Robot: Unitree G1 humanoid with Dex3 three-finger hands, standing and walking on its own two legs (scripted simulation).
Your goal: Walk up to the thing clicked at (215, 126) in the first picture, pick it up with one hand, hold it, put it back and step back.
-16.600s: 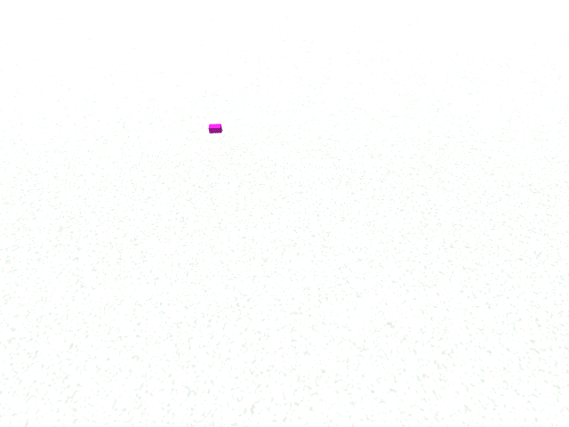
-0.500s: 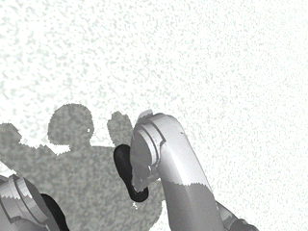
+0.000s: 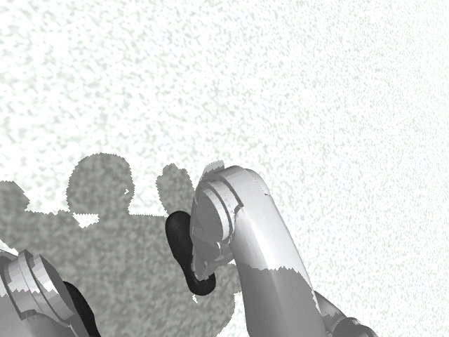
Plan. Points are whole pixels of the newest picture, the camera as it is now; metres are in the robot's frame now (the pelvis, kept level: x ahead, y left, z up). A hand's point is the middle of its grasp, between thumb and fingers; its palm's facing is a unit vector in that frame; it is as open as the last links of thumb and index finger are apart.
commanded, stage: close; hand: left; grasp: from above
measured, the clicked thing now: out of the picture +0.49 +0.34 -0.29
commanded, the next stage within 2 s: settle in 0.98 s
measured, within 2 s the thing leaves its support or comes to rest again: leaves its support in 1.34 s
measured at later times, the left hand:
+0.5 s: hand out of the picture +0.47 +0.33 -0.25, palm faces -0.46 -0.14 -0.88, open 7.5 cm
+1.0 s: hand out of the picture +0.47 +0.33 -0.24, palm faces -0.45 -0.13 -0.88, open 7.0 cm
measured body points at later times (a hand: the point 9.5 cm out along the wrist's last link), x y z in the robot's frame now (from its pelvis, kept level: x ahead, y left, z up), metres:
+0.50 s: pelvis +0.00 +0.00 +0.00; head +0.28 +0.13 +0.32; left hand +0.49 +0.33 -0.19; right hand +0.04 -0.24 -0.05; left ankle +0.06 +0.12 -0.27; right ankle +0.13 -0.12 -0.27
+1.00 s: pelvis +0.00 +0.00 +0.00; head +0.28 +0.13 +0.32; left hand +0.49 +0.33 -0.19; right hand +0.04 -0.25 -0.05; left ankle +0.06 +0.12 -0.27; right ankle +0.13 -0.12 -0.27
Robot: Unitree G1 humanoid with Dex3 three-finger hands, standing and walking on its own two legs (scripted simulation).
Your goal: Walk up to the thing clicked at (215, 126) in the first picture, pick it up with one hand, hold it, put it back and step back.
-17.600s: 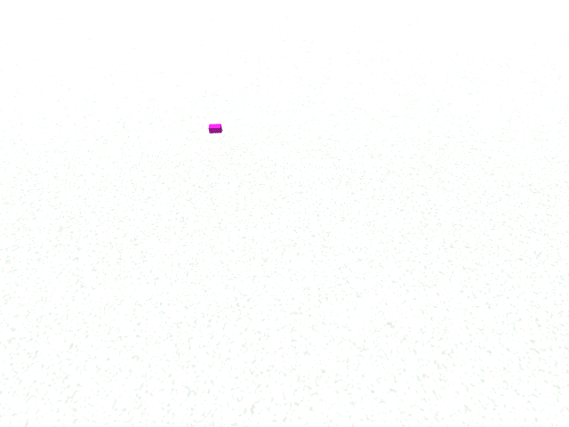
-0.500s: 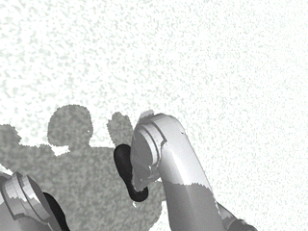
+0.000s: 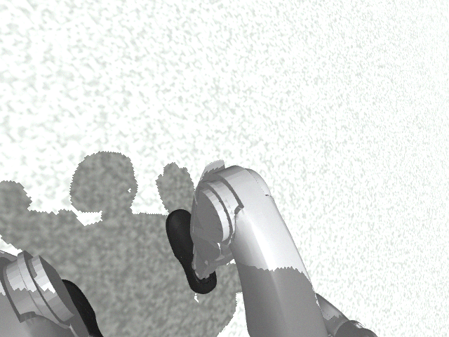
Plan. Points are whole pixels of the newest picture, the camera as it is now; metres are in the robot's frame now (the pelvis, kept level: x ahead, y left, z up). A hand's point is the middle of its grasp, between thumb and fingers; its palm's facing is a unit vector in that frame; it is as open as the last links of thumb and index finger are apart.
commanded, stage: settle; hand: left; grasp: from above
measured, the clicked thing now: out of the picture +0.49 +0.34 -0.29
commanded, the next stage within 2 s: lift in 0.96 s
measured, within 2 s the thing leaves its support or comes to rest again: leaves its support in 0.34 s
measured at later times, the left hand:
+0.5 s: hand out of the picture +0.48 +0.34 -0.21, palm faces -0.42 -0.13 -0.90, open 7.0 cm
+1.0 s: hand out of the picture +0.47 +0.34 -0.12, palm faces -0.45 -0.08 -0.89, open 7.0 cm
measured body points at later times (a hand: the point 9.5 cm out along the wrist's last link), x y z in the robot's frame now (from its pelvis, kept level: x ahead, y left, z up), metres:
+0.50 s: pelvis +0.00 +0.00 +0.00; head +0.28 +0.13 +0.34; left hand +0.50 +0.35 -0.16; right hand +0.04 -0.26 -0.05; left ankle +0.06 +0.12 -0.27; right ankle +0.13 -0.12 -0.27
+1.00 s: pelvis +0.00 -0.01 +0.03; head +0.23 +0.10 +0.39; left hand +0.49 +0.34 -0.07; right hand +0.07 -0.28 -0.05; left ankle +0.06 +0.12 -0.27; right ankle +0.13 -0.12 -0.27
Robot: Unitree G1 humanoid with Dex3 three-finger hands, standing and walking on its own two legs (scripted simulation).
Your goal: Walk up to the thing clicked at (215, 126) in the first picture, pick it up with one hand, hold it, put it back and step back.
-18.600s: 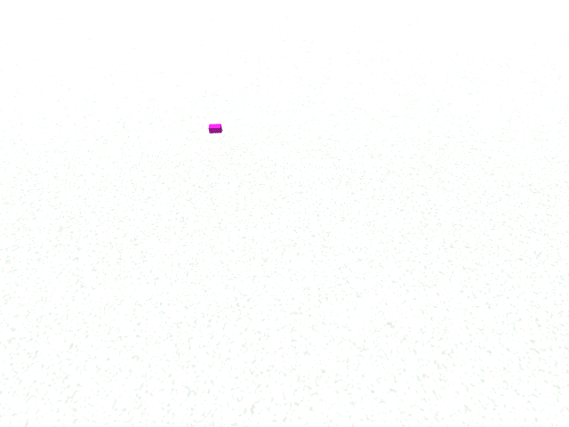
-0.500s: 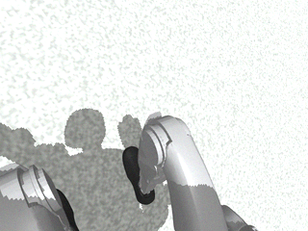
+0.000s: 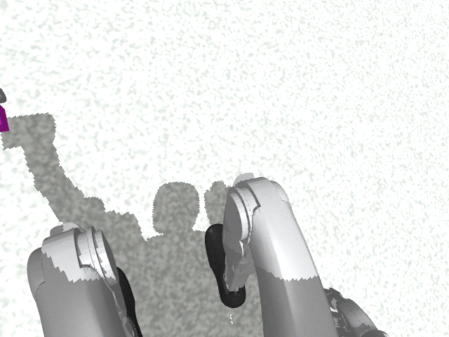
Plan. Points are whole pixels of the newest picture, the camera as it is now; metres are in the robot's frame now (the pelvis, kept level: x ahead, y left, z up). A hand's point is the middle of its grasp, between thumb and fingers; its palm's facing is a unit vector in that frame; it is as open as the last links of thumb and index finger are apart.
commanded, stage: lift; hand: left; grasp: from above
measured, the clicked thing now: out of the picture +0.52 +0.31 -0.19
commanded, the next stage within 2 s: hold in 1.76 s
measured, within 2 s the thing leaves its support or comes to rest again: neither
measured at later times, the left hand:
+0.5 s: hand out of the picture +0.46 +0.31 -0.07, palm faces -0.47 -0.08 -0.88, open 7.0 cm
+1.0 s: hand out of the picture +0.38 +0.30 +0.12, palm faces -0.43 -0.10 -0.90, open 7.0 cm
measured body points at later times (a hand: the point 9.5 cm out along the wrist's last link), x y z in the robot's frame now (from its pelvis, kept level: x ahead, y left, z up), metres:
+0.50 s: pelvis -0.01 +0.00 +0.05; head +0.22 +0.07 +0.43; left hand +0.48 +0.31 -0.02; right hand +0.05 -0.27 -0.05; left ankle +0.08 +0.12 -0.29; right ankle +0.12 -0.13 -0.29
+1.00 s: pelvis +0.00 +0.00 +0.19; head +0.16 +0.04 +0.61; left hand +0.40 +0.31 +0.17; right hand +0.15 -0.25 +0.07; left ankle +0.08 +0.12 -0.29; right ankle +0.12 -0.13 -0.29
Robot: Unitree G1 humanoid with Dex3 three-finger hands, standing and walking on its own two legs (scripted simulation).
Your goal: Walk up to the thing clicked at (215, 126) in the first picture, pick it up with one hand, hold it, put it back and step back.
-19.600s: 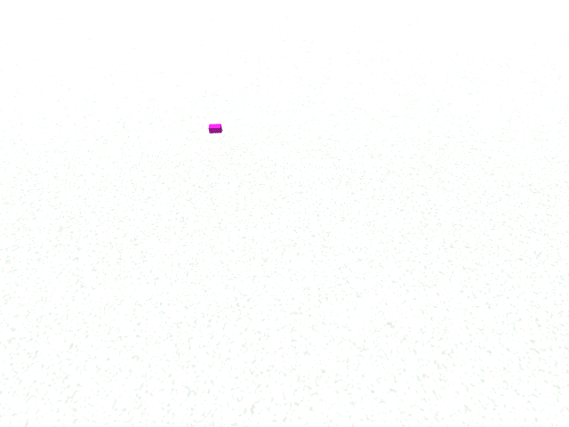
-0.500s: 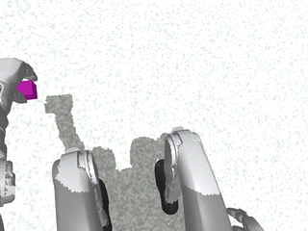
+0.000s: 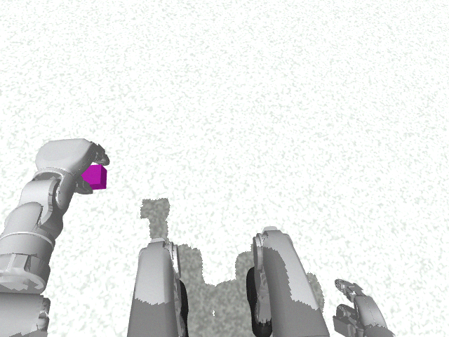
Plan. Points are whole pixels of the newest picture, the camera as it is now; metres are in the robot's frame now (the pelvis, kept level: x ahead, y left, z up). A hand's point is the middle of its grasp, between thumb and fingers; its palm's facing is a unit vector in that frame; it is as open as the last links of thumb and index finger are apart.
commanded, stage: lift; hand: left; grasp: from above
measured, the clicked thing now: (86, 178) +0.43 +0.26 -0.12
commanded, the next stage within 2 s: hold in 0.76 s
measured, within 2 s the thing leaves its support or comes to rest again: neither
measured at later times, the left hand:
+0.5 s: hand (46, 163) +0.37 +0.23 +0.09, palm faces -0.44 -0.05 -0.90, open 7.0 cm
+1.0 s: hand (17, 125) +0.39 +0.23 +0.15, palm faces -0.46 -0.06 -0.89, open 7.0 cm
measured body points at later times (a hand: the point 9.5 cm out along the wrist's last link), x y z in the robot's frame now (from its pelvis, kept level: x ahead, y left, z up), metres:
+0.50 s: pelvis +0.04 +0.00 +0.16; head +0.10 +0.00 +0.61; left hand +0.39 +0.23 +0.14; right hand +0.13 -0.28 +0.04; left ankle +0.09 +0.11 -0.49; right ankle +0.10 -0.14 -0.49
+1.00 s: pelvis +0.07 +0.00 +0.22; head +0.12 +0.00 +0.67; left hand +0.41 +0.23 +0.20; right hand +0.17 -0.26 +0.10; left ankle +0.09 +0.11 -0.49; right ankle +0.10 -0.14 -0.49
